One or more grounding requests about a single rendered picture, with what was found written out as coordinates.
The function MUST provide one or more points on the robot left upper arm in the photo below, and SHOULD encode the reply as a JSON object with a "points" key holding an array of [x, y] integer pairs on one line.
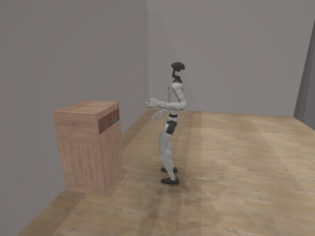
{"points": [[178, 92]]}

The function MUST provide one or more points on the handle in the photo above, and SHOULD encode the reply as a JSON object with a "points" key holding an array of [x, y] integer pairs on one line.
{"points": [[114, 120]]}

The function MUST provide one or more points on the drawer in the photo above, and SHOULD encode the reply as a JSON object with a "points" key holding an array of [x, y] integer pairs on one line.
{"points": [[103, 123]]}

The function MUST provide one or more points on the cabinet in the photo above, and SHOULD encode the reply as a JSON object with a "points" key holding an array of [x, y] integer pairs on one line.
{"points": [[90, 161]]}

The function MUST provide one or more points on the robot left forearm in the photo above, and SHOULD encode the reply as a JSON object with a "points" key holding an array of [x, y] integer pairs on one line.
{"points": [[174, 106]]}

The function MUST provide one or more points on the robot left thigh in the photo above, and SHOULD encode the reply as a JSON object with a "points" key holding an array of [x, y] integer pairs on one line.
{"points": [[164, 138]]}

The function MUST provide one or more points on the right robot hand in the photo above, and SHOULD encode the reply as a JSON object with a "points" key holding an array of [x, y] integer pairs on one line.
{"points": [[159, 115]]}

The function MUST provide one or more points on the robot right forearm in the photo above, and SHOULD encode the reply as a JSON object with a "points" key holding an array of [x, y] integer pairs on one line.
{"points": [[164, 111]]}

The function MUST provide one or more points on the humanoid robot head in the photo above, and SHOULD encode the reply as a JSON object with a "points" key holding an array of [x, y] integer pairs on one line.
{"points": [[177, 66]]}

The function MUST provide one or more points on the left robot hand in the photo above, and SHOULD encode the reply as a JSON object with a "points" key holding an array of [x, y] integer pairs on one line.
{"points": [[152, 103]]}

